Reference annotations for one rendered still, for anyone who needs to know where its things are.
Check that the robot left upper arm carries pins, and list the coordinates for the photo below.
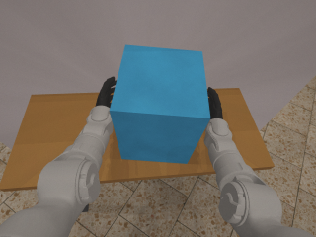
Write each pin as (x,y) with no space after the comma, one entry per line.
(65,187)

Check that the table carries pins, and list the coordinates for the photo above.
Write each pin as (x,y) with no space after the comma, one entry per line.
(52,122)

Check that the left robot hand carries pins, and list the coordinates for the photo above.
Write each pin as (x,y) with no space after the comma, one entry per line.
(105,96)

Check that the robot right upper arm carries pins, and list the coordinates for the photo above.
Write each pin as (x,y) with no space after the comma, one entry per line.
(254,210)

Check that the left robot forearm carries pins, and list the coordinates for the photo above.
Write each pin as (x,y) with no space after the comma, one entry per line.
(92,141)

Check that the carton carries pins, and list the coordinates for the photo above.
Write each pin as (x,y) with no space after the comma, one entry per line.
(160,106)

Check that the right robot hand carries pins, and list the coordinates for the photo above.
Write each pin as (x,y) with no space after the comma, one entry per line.
(214,104)

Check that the right robot forearm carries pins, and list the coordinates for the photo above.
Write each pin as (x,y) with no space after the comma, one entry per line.
(224,156)

